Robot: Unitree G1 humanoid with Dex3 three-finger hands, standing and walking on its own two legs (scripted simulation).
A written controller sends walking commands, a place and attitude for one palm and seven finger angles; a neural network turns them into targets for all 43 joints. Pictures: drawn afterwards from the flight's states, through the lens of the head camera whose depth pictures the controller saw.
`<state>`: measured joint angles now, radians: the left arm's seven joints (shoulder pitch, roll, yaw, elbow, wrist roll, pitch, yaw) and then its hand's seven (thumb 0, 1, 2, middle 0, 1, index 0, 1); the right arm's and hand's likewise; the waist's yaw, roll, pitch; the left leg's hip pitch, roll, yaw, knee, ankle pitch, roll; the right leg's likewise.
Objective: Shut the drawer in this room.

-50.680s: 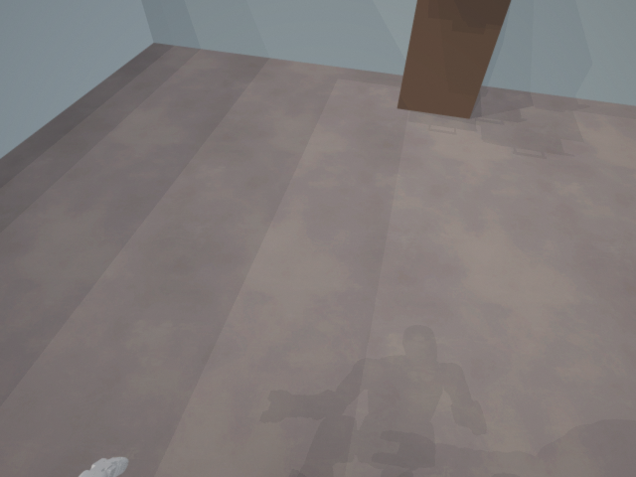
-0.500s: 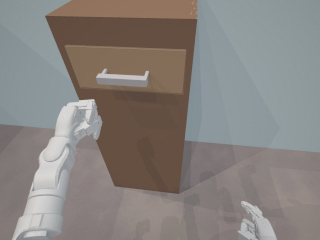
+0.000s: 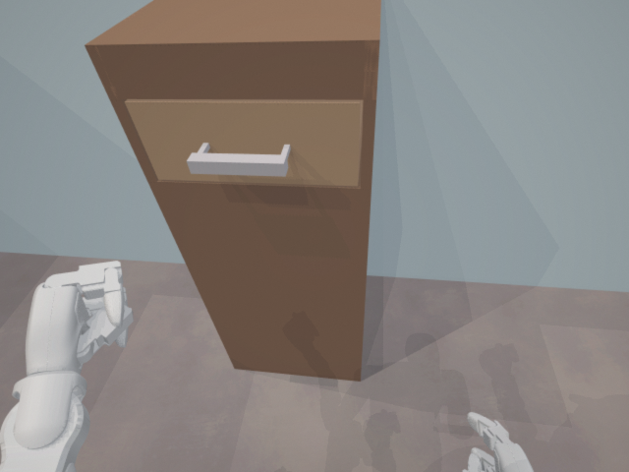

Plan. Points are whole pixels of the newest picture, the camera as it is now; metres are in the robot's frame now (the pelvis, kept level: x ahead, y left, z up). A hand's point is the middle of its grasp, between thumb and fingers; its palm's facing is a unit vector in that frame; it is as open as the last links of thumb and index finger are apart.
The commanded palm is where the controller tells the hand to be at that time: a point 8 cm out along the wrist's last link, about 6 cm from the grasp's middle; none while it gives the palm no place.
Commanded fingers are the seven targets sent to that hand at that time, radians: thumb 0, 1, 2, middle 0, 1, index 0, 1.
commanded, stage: draw the hand back to the body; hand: left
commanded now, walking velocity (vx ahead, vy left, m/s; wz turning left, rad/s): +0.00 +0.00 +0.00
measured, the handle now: (241, 156) +0.56 +0.18 +0.13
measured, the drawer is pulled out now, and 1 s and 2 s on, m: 0.00 0.00 0.00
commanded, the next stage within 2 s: step back with the hand held close in 0.40 s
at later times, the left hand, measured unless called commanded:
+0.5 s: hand (72, 359) +0.18 +0.25 +0.15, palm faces +0.41 -0.83 -0.37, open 3.2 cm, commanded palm +0.13 +0.29 +0.17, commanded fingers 0.00 0.90 0.90 -1.40 -1.60 -1.40 -1.60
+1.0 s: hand (50, 362) +0.18 +0.27 +0.15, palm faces +0.28 -0.81 -0.51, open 3.2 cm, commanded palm +0.11 +0.31 +0.17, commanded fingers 0.00 0.90 0.90 -1.40 -1.60 -1.40 -1.60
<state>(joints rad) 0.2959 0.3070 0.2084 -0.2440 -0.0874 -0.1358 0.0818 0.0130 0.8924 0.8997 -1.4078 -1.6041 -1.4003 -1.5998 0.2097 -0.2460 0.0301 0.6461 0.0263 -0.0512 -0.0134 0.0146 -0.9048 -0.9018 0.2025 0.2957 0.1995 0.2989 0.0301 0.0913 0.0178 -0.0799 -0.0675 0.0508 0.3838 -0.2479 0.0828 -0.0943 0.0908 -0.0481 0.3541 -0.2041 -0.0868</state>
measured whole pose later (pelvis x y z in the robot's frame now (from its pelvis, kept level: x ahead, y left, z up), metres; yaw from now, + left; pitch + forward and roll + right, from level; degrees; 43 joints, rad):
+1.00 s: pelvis -0.02 +0.04 -0.01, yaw -1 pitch +1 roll +0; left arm 0.64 0.44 0.39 -0.60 -0.05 -0.18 0.11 0.01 0.89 0.90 -1.41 -1.60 -1.40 -1.60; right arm 0.22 -0.24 -0.02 0.54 0.01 0.00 -0.05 0.01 -0.91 -0.90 0.20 0.30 0.20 0.30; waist -0.01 -0.01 0.02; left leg -0.27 -0.11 0.10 0.51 -0.27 0.14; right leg -0.32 0.05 0.01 0.58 -0.27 -0.03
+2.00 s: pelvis -0.24 +0.00 -0.01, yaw -3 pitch +2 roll -1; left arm 0.67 0.41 0.37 -0.62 -0.06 -0.19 0.12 0.01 0.89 0.90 -1.41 -1.60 -1.40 -1.60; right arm 0.21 -0.17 0.02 0.61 0.00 -0.09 -0.04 0.01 -0.90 -0.90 0.21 0.30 0.20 0.30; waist 0.02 -0.01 0.00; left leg -0.48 -0.01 -0.01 0.68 -0.27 0.00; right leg -0.21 0.04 -0.02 0.44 -0.28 -0.03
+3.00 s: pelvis -0.27 +0.01 +0.00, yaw +1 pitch -1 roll -1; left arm 0.30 0.22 0.02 1.04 0.02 0.03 0.02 0.01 0.90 0.90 -0.88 -1.11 -0.87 -1.05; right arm 0.26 -0.18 0.01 1.04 -0.02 0.03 -0.02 0.01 -0.91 -0.90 0.20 0.30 0.20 0.30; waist 0.01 -0.03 0.08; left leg -0.23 -0.02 -0.02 0.48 -0.22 0.03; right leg -0.16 0.02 -0.05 0.44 -0.25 -0.03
